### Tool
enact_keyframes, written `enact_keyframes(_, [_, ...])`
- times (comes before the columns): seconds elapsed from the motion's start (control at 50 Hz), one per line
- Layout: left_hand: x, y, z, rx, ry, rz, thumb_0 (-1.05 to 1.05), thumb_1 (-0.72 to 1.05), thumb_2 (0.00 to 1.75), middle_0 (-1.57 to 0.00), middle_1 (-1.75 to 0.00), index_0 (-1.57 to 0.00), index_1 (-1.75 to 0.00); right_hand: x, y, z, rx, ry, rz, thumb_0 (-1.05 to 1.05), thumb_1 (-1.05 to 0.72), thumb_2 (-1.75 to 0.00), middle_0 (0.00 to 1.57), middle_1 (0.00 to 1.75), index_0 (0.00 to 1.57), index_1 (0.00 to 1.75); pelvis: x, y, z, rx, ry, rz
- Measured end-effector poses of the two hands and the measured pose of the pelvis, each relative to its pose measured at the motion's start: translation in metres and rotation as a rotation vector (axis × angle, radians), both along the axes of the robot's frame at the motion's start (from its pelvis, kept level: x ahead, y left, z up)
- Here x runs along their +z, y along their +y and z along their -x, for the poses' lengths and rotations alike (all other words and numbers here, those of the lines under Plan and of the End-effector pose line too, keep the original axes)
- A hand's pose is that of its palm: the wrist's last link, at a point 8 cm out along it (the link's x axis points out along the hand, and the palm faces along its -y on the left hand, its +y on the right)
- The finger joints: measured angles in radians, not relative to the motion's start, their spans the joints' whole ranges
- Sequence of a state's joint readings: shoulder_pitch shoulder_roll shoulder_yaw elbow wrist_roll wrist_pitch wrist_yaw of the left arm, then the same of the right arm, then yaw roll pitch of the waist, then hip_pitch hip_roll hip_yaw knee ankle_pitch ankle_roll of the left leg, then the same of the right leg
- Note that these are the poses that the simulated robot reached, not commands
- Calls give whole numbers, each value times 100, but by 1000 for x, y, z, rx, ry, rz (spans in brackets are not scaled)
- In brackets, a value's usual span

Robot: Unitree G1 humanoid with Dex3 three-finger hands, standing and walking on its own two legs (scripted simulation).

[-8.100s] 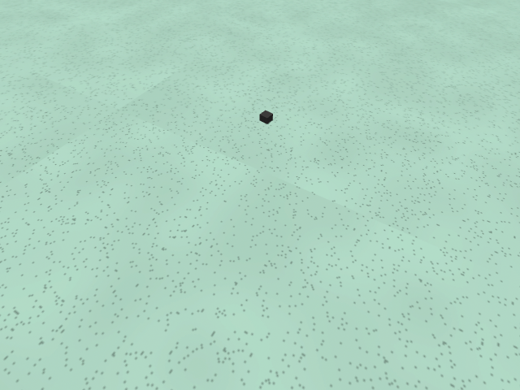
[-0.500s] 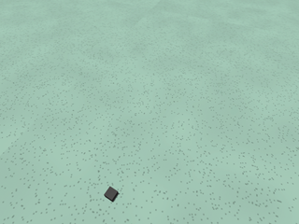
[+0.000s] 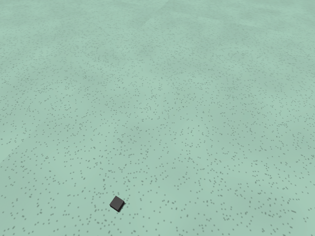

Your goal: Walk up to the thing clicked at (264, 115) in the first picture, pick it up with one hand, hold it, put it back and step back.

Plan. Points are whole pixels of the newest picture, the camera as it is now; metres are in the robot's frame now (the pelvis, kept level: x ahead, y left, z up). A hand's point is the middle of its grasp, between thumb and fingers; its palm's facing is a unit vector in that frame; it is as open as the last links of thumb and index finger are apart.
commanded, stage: stand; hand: left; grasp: from above
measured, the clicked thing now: (117, 203) +0.41 +0.23 -0.76
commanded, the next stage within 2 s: rise first in 0.70 s
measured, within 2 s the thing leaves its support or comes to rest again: neither
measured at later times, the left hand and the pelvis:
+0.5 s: hand out of the picture +0.06 +0.25 -0.16, palm faces -0.03 -0.94 -0.35, open 7.3 cm; pelvis +0.00 +0.00 +0.00, yaw +0 degrees
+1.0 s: hand out of the picture +0.14 +0.25 -0.17, palm faces +0.01 -0.94 -0.34, open 8.1 cm; pelvis -0.02 +0.00 -0.01, yaw +0 degrees
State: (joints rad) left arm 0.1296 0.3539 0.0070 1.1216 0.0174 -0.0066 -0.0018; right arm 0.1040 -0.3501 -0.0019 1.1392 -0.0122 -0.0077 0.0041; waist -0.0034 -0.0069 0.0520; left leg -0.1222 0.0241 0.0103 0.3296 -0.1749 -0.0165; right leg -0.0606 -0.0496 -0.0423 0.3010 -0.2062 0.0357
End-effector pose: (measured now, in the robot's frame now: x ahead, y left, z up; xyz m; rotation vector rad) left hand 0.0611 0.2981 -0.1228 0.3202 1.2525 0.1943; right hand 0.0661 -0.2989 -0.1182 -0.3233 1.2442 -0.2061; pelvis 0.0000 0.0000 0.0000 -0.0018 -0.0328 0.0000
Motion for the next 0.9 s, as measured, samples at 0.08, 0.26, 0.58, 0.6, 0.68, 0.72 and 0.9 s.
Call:
enact_keyframes(0.08, [0,1,1,0,1,-1,0,91,89,-20,-30,-20,-30,0,1,0,0,-1,-1,1,-90,-89,21,30,20,30,0,0,0,-1,0,-1])
enact_keyframes(0.26, [1,1,1,-1,0,-4,0,91,89,-20,-30,-20,-30,-1,2,-1,2,-7,-4,1,-90,-89,21,30,20,30,0,1,1,-2,-1,-2])
enact_keyframes(0.58, [1,-1,2,1,4,-3,0,91,89,-20,-30,-20,-30,-2,0,0,3,-2,-5,1,-90,-89,21,30,20,30,0,-1,1,0,1,-1])
enact_keyframes(0.6, [1,-1,2,1,5,-2,0,91,89,-20,-30,-20,-30,-2,0,0,2,0,-5,1,-90,-89,21,30,20,30,0,-1,0,0,1,-1])
enact_keyframes(0.68, [0,-1,2,3,6,-2,0,91,89,-20,-30,-20,-30,-2,-1,0,3,2,-4,1,-90,-89,21,30,20,30,0,-1,0,0,1,-1])
enact_keyframes(0.72, [0,-1,1,3,4,-2,0,91,89,-20,-30,-20,-30,-2,-1,0,3,1,-3,1,-90,-89,21,30,20,30,0,-1,-1,-1,0,-1])
enact_keyframes(0.9, [0,-6,-26,34,-102,4,1,85,90,-20,-36,-20,-37,0,8,-10,-4,-111,-9,1,-92,-90,20,30,20,30,-5,-2,7,5,38,1])
